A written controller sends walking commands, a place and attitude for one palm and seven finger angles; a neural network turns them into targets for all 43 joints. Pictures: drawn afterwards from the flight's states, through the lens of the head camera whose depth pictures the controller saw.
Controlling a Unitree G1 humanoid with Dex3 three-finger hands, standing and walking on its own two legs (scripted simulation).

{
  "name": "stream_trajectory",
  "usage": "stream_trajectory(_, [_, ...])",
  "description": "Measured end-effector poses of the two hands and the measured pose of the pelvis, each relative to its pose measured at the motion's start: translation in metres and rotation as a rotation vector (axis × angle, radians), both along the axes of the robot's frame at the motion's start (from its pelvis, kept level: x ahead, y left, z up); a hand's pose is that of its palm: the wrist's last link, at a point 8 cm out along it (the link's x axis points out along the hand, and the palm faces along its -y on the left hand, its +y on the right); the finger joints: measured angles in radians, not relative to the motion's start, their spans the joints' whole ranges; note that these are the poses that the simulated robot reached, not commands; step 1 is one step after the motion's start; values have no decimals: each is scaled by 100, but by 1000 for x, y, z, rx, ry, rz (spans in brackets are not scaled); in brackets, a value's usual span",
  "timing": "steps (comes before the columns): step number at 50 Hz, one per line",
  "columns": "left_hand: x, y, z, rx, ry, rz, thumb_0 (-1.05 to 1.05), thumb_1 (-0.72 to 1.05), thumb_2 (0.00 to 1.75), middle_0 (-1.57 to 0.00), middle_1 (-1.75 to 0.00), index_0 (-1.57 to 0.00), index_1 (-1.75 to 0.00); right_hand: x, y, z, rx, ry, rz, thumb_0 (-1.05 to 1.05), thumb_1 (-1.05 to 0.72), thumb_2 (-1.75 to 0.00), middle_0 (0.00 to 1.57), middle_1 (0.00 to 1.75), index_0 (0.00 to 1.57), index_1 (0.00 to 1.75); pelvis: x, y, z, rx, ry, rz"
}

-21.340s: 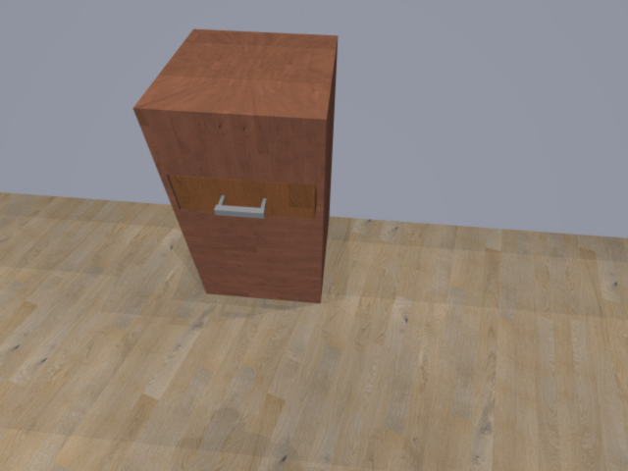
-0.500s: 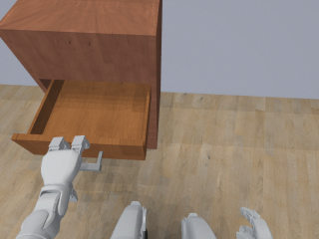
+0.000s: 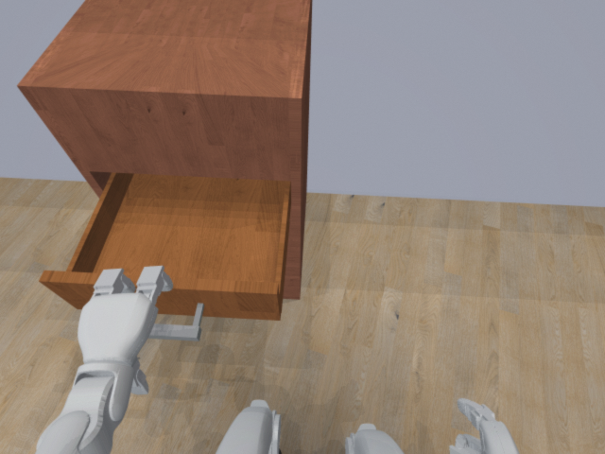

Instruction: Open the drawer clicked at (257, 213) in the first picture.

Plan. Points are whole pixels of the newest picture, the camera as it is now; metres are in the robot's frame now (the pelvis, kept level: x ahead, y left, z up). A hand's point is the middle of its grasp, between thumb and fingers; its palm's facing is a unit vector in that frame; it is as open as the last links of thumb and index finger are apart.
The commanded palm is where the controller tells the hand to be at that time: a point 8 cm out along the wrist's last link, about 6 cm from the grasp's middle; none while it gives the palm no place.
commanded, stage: lift the hand off the handle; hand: left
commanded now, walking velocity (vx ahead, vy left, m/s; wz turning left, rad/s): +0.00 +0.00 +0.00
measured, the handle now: (163, 319) +0.33 +0.27 -0.15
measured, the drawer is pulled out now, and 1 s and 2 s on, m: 0.23 0.23 0.23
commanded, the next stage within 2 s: draw the hand back to the body in 0.64 s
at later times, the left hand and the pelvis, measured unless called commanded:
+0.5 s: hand (129, 316) +0.28 +0.26 -0.01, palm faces -0.03 -0.06 -1.00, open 13.8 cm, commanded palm +0.27 +0.25 +0.05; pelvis +0.01 +0.00 +0.02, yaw +0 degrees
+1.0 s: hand (100, 321) +0.26 +0.27 +0.04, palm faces +0.01 -0.05 -1.00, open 13.8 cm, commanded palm +0.24 +0.26 +0.10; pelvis +0.02 +0.00 +0.04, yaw +1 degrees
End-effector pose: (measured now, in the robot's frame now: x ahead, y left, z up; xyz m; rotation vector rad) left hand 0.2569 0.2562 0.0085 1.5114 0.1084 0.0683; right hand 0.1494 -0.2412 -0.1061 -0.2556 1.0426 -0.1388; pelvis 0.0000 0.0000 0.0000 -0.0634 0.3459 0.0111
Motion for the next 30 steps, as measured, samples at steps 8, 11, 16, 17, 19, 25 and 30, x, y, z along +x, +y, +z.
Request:
stream_trajectory(8, [3, 1, 12, 4, -1, 12, 0, -48, 30, -32, -120, -32, -120, 4, 5, 11, 14, -22, 2, 1, -91, -90, 20, 30, 20, 29, 2, 2, 8, 2, -23, 2])
stream_trajectory(11, [4, 0, 17, 1, 4, 12, -1, -48, 30, -32, -120, -32, -120, 4, 6, 15, 17, -25, 2, 1, -91, -90, 20, 30, 20, 29, 3, 2, 12, 4, -31, 3])
stream_trajectory(16, [7, -1, 23, -5, 11, 2, -1, -48, 30, -32, -120, -32, -120, 3, 5, 20, 16, -23, -2, 1, -91, -90, 20, 30, 20, 29, 5, 2, 17, 7, -41, 2])
stream_trajectory(17, [8, -1, 25, -6, 11, 1, -1, -48, 30, -32, -120, -32, -120, 3, 5, 21, 16, -23, -4, 1, -91, -90, 20, 30, 20, 29, 5, 2, 18, 7, -44, 2])
stream_trajectory(19, [8, -1, 27, -6, 10, 0, 0, -48, 30, -32, -120, -32, -120, 2, 4, 23, 15, -21, -7, 1, -91, -90, 20, 30, 20, 29, 7, 2, 19, 8, -46, 1])
stream_trajectory(25, [9, 1, 36, -6, 8, 7, 0, -48, 30, -32, -120, -32, -120, 1, 1, 27, 17, -17, -15, 1, -91, -90, 20, 30, 20, 29, 10, 2, 24, 10, -58, 0])
stream_trajectory(30, [7, 4, 42, -5, 18, 13, 0, -48, 30, -32, -120, -32, -120, 3, -1, 32, 17, -19, -17, 1, -91, -90, 20, 30, 20, 29, 13, 1, 28, 13, -68, 0])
